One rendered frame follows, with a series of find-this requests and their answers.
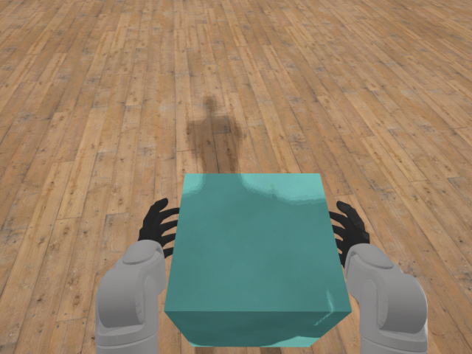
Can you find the right robot hand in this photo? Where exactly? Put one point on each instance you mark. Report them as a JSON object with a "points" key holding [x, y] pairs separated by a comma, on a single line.
{"points": [[354, 232]]}

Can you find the left robot hand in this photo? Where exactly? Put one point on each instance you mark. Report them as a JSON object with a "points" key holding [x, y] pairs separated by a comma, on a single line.
{"points": [[153, 229]]}

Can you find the robot right forearm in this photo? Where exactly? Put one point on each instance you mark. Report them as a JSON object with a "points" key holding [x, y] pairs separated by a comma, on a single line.
{"points": [[393, 305]]}

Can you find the robot left forearm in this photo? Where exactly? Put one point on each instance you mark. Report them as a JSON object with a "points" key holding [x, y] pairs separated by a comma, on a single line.
{"points": [[126, 303]]}

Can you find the carton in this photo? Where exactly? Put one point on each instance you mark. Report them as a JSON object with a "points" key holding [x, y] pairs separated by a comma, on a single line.
{"points": [[255, 261]]}

